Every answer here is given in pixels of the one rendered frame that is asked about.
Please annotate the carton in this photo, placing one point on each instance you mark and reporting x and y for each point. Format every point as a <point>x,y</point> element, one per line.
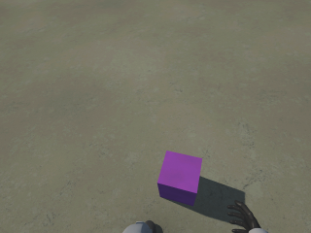
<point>179,177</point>

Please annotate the robot left shin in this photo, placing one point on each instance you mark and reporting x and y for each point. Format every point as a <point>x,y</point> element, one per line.
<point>142,222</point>

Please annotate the robot left thigh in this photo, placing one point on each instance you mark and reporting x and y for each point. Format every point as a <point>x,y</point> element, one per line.
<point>137,228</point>

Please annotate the robot right hand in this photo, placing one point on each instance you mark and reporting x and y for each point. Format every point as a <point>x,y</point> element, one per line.
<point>249,221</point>

